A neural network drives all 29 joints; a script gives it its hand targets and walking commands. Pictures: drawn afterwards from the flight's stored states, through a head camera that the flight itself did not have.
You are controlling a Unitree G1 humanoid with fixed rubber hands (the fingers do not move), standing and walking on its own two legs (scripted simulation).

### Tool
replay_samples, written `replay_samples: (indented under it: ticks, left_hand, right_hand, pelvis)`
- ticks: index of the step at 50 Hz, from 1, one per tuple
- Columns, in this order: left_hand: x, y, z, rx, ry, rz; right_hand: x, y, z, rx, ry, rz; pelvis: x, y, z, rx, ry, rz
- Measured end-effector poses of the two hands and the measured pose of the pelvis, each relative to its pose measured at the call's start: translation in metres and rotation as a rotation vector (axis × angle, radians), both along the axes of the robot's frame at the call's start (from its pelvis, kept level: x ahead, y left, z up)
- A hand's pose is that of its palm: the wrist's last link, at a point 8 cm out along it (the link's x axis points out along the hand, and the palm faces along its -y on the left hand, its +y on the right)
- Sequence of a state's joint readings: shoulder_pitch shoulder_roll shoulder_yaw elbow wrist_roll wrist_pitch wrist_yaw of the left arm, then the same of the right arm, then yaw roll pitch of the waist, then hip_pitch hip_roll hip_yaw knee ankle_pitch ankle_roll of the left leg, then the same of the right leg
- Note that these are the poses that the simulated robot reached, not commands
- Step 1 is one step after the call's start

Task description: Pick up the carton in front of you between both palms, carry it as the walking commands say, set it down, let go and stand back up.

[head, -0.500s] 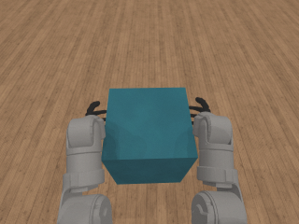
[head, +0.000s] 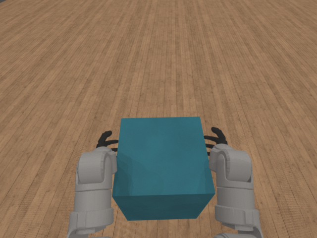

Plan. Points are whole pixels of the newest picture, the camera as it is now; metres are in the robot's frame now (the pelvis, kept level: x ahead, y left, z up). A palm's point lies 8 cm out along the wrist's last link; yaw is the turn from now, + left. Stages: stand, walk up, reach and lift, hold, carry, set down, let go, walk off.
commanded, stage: carry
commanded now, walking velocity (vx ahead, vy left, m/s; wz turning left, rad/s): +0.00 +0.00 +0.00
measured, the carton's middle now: (161, 171) +0.30 +0.00 -0.02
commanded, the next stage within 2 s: none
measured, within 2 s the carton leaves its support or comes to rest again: neither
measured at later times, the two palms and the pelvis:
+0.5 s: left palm (111, 100) +0.50 +0.15 +0.08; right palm (200, 99) +0.49 -0.13 +0.08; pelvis +0.20 +0.03 -0.01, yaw -4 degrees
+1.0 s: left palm (120, 101) +0.50 +0.13 +0.07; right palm (210, 103) +0.48 -0.16 +0.08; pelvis +0.20 +0.01 -0.01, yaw -5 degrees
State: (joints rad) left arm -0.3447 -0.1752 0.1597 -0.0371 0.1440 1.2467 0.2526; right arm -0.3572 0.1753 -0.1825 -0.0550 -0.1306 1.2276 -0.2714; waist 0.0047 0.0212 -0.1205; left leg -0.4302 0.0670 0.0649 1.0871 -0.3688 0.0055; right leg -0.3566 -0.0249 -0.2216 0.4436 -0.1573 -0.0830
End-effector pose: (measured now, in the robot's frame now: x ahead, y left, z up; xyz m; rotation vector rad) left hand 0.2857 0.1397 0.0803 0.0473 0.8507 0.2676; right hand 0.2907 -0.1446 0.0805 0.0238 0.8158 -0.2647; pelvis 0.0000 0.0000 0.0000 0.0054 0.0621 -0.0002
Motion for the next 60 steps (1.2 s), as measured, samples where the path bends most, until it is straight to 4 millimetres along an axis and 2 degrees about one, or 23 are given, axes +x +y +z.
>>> replay_samples:
  ticks: [8,12,15,21,28,33,40,53,60]
  left_hand:
    - [0.082,0.001,0.017,-0.003,-0.063,0.01]
    - [0.129,0.007,0.021,-0.014,-0.104,-0.016]
    - [0.164,0.014,0.012,-0.033,-0.117,-0.032]
    - [0.196,0.018,-0.008,-0.046,-0.033,-0.018]
    - [0.227,0.01,-0.001,-0.035,-0.069,-0.035]
    - [0.233,0.0,0.001,-0.023,-0.073,-0.062]
    - [0.229,-0.012,-0.003,-0.021,-0.07,-0.085]
    - [0.202,-0.013,-0.005,-0.023,-0.064,-0.081]
    - [0.186,-0.013,-0.013,-0.008,-0.046,-0.092]
  right_hand:
    - [0.081,0.001,0.015,-0.001,-0.063,0.007]
    - [0.122,0.007,0.022,-0.016,-0.105,-0.014]
    - [0.152,0.014,0.02,-0.041,-0.117,-0.023]
    - [0.189,0.018,0.004,-0.049,-0.032,-0.017]
    - [0.211,0.01,0.003,-0.031,-0.068,-0.04]
    - [0.212,0.001,0.003,-0.028,-0.072,-0.058]
    - [0.203,-0.011,0.001,-0.028,-0.069,-0.078]
    - [0.179,-0.012,0.001,-0.035,-0.062,-0.068]
    - [0.163,-0.012,-0.008,-0.049,-0.044,-0.048]
  pelvis:
    - [0.074,0.002,0.01,0.01,0.002,-0.015]
    - [0.12,0.013,0.004,-0.004,-0.006,-0.02]
    - [0.153,0.021,-0.006,-0.003,-0.01,-0.031]
    - [0.19,0.026,-0.005,0.012,0.006,-0.055]
    - [0.21,0.025,-0.007,0.009,0.023,-0.068]
    - [0.216,0.021,-0.007,0.008,0.023,-0.077]
    - [0.214,0.014,-0.011,0.011,0.008,-0.083]
    - [0.192,0.009,-0.012,0.005,-0.022,-0.087]
    - [0.18,0.009,-0.011,0.0,-0.033,-0.086]
